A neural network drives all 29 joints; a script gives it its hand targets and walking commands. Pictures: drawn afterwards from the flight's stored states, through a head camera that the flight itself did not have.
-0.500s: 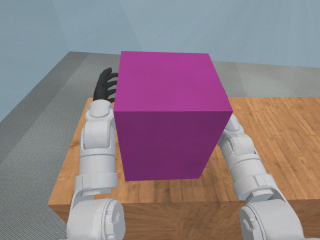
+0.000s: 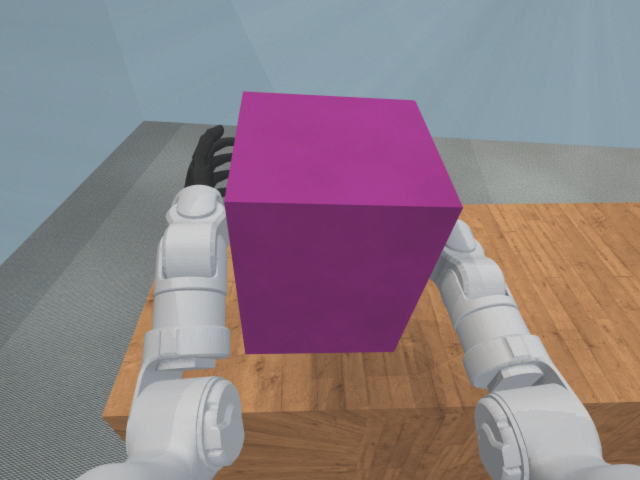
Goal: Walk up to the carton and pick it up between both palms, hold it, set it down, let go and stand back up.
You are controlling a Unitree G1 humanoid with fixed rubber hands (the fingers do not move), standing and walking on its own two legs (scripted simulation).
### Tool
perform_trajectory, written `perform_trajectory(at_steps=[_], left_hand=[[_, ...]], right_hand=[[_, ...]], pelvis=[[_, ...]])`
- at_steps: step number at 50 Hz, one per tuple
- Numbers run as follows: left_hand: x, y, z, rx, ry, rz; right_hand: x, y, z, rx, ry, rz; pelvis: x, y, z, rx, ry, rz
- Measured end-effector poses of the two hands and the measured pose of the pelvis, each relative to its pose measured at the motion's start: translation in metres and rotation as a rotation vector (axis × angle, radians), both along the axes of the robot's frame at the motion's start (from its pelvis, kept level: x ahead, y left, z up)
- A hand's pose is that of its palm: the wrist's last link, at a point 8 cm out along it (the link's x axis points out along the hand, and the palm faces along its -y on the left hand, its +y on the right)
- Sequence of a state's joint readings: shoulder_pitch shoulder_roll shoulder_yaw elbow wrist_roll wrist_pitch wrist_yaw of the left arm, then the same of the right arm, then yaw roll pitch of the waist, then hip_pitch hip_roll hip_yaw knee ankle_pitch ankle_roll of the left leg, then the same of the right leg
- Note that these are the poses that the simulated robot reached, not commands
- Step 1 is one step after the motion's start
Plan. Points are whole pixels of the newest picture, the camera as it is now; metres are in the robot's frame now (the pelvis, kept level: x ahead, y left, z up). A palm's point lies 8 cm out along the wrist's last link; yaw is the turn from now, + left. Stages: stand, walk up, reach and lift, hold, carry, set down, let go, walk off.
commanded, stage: reach and lift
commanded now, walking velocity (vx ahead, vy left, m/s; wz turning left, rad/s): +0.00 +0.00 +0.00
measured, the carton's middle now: (325, 234) +0.36 -0.02 +0.16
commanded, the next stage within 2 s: hold in 0.20 s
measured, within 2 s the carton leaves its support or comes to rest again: neither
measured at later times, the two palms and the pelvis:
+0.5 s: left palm (195, 189) +0.39 +0.13 +0.22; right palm (436, 208) +0.37 -0.16 +0.18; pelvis +0.00 +0.00 +0.00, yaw +0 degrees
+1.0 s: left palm (189, 179) +0.38 +0.13 +0.24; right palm (440, 198) +0.36 -0.15 +0.20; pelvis -0.01 -0.01 +0.00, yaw +0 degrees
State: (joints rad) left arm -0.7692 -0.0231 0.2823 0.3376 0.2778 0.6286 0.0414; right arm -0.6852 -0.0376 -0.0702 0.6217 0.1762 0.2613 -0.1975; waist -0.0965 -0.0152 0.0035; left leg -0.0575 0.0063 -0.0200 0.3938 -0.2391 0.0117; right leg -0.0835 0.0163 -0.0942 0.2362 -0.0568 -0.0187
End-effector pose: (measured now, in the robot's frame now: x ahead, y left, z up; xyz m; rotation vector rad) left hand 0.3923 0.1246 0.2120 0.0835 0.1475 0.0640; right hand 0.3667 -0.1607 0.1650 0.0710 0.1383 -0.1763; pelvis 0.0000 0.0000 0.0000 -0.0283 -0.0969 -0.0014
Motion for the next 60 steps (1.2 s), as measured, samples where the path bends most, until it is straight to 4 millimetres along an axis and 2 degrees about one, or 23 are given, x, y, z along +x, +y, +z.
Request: perform_trajectory(at_steps=[11, 27, 38, 45, 60], left_hand=[[-0.003, 0.004, 0.006, -0.011, -0.007, 0.019], [-0.006, 0.006, 0.008, -0.015, 0.000, 0.030], [-0.010, 0.006, 0.019, -0.021, 0.003, 0.042], [-0.015, 0.007, 0.028, -0.029, -0.019, 0.044], [-0.018, 0.012, 0.028, -0.031, -0.009, 0.051]], right_hand=[[0.002, 0.003, 0.012, -0.013, -0.007, 0.014], [0.002, 0.005, 0.017, -0.004, 0.001, 0.026], [0.000, 0.005, 0.023, 0.002, 0.005, 0.035], [-0.003, 0.005, 0.034, 0.004, -0.018, 0.037], [-0.003, 0.009, 0.039, 0.002, -0.008, 0.047]], pelvis=[[0.001, -0.001, -0.001, -0.002, -0.011, -0.002], [-0.002, -0.003, -0.001, -0.001, -0.010, 0.006], [-0.006, -0.005, -0.001, 0.005, -0.015, -0.004], [-0.007, -0.006, -0.002, 0.002, -0.019, 0.001], [-0.009, -0.008, -0.002, 0.002, -0.025, 0.008]])
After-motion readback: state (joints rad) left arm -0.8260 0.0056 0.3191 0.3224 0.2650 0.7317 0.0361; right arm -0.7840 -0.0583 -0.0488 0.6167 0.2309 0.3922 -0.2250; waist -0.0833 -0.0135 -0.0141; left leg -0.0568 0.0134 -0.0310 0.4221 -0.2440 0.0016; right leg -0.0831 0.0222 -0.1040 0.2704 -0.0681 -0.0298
